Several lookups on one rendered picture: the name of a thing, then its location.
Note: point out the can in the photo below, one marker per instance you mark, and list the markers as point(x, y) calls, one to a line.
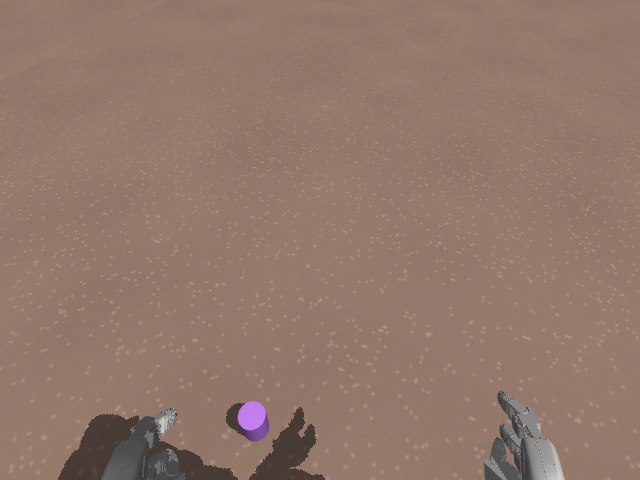
point(253, 421)

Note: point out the left robot hand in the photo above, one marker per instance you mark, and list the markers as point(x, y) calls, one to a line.
point(130, 460)

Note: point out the right robot hand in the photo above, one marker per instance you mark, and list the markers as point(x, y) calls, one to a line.
point(535, 457)

